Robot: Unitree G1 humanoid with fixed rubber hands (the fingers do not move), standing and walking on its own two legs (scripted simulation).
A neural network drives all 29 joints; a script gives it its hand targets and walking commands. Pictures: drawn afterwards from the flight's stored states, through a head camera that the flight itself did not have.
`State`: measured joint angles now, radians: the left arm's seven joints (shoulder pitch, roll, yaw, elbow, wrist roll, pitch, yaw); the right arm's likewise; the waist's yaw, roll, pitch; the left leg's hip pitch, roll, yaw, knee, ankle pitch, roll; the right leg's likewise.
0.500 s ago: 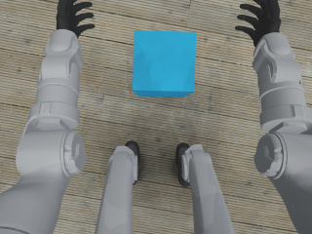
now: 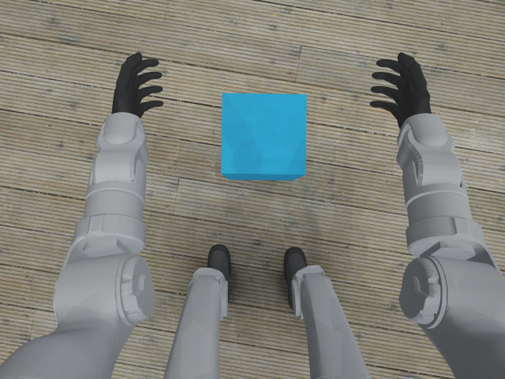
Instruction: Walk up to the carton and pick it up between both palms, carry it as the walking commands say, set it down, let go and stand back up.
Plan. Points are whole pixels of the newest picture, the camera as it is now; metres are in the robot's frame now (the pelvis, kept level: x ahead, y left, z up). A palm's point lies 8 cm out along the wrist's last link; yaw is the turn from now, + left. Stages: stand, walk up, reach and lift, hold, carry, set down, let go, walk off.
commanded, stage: let go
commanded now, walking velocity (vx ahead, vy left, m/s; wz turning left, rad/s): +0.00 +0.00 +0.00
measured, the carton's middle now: (262, 142) +0.51 -0.02 -0.55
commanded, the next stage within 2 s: stand in 1.14 s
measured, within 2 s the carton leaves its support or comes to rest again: neither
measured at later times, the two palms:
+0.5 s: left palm (53, 257) +0.30 +0.22 +0.00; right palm (488, 253) +0.28 -0.23 +0.00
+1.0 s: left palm (23, 338) +0.23 +0.23 +0.04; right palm out of the picture +0.23 -0.23 +0.04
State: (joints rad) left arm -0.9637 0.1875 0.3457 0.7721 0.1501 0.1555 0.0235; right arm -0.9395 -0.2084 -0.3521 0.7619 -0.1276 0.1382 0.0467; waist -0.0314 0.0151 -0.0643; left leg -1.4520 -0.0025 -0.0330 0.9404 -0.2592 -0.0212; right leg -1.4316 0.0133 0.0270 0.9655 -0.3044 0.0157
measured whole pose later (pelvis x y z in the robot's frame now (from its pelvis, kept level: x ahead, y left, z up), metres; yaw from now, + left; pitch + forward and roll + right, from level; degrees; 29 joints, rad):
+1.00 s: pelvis +0.07 +0.00 +0.10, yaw +0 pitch -6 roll +1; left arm 0.22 0.20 0.05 0.42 0.02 0.15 -0.08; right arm 0.21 -0.20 -0.04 0.42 -0.03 0.14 0.08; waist 0.00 -0.01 0.12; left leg -0.06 0.00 -0.01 0.42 -0.25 -0.01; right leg -0.05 0.00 0.04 0.45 -0.29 0.01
